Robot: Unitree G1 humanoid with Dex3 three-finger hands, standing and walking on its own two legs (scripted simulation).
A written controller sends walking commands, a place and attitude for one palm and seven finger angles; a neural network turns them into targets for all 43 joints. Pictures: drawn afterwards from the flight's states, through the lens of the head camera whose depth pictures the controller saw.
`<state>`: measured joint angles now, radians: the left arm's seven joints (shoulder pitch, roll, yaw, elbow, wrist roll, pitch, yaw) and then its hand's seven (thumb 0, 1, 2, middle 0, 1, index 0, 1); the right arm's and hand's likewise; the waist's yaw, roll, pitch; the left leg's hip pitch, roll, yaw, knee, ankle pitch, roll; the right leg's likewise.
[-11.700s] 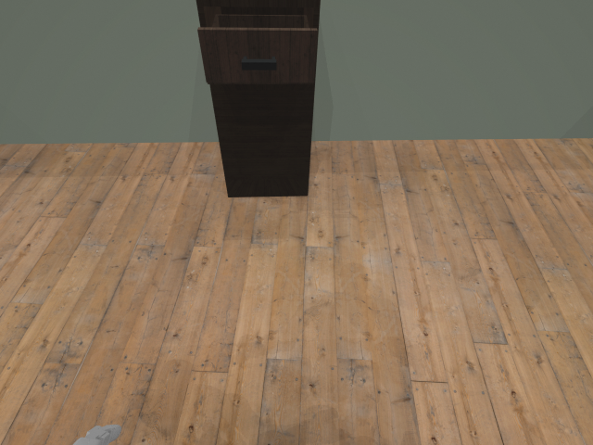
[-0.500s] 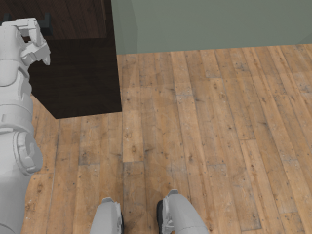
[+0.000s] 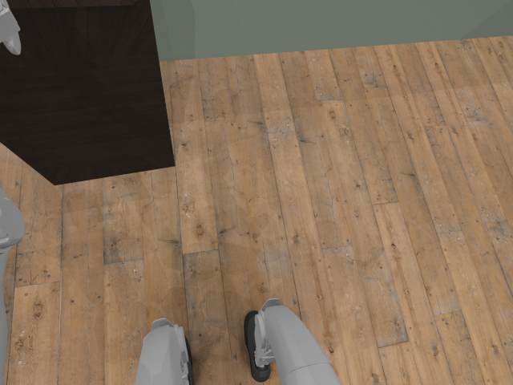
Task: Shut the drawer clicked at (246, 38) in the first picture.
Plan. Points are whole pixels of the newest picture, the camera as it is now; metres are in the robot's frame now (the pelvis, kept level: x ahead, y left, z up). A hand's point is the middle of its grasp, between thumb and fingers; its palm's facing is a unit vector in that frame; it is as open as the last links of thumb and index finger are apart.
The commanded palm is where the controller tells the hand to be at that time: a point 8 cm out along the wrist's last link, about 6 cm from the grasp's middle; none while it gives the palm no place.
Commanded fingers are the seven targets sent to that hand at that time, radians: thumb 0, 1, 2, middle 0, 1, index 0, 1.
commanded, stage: push the drawer shut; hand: left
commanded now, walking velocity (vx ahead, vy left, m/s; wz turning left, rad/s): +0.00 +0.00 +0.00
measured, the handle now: out of the picture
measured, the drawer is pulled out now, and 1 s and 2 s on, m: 0.01 0.00 0.00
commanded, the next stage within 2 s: pull the fist back off the drawer in 0.40 s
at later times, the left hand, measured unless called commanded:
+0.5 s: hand out of the picture +0.61 +0.23 +0.09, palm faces +0.08 -1.00 -0.04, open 3.2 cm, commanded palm +0.65 +0.23 +0.09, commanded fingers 0.00 0.90 0.90 -1.40 -1.60 -1.40 -1.60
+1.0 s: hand (7, 5) +0.60 +0.22 +0.09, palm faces +0.09 -1.00 -0.03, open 3.2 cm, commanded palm +0.59 +0.23 +0.09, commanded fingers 0.00 0.90 0.90 -1.40 -1.60 -1.40 -1.60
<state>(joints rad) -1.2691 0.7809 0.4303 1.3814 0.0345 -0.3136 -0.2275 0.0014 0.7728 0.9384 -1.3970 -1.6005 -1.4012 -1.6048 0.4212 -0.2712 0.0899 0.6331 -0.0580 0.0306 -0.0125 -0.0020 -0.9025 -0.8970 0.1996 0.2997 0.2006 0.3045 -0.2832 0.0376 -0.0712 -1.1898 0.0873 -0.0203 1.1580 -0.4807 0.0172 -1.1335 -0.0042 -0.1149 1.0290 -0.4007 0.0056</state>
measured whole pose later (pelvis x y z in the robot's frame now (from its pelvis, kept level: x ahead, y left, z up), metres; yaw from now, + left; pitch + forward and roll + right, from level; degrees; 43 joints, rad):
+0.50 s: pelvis -0.01 +0.00 -0.01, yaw -1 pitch +31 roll -7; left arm -1.39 0.88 0.39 1.42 0.07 -0.26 -0.23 0.03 0.71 0.95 -1.40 -1.60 -1.40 -1.60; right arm 0.44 -0.27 0.12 0.64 -0.07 0.02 -0.01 0.00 -0.90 -0.90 0.20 0.30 0.20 0.30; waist -0.33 0.04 -0.06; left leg -1.26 0.09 -0.04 1.19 -0.47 0.02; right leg -1.19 0.00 -0.13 1.03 -0.38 0.01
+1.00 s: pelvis -0.01 +0.00 +0.00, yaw -1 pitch +30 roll -7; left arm -1.32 0.81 0.43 1.33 0.06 -0.23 -0.20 0.03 0.81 0.93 -1.40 -1.60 -1.40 -1.60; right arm 0.47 -0.26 0.11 0.62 -0.07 0.02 0.01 0.00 -0.90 -0.90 0.20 0.30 0.20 0.30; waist -0.31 0.05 -0.06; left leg -1.23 0.09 -0.03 1.17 -0.47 0.02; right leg -1.17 0.00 -0.12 1.02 -0.38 0.01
